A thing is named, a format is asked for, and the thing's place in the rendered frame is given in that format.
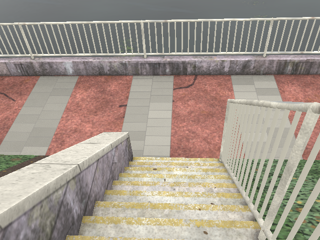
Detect stairs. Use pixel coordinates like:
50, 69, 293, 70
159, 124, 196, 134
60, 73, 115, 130
65, 157, 267, 240

